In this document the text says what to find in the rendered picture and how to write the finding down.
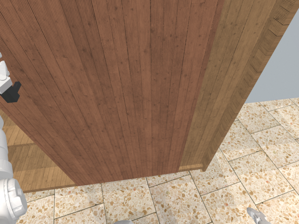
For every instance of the wardrobe door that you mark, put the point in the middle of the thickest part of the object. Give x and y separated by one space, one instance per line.
108 87
241 29

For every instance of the robot left forearm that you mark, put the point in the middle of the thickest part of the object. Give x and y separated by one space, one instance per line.
6 170

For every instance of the right robot hand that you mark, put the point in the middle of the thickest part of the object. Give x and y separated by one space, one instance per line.
258 217

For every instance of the handle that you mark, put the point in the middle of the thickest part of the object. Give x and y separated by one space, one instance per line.
11 94

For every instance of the left robot upper arm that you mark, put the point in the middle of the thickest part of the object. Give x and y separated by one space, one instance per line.
13 203

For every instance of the left robot hand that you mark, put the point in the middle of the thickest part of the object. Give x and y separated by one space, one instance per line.
5 81

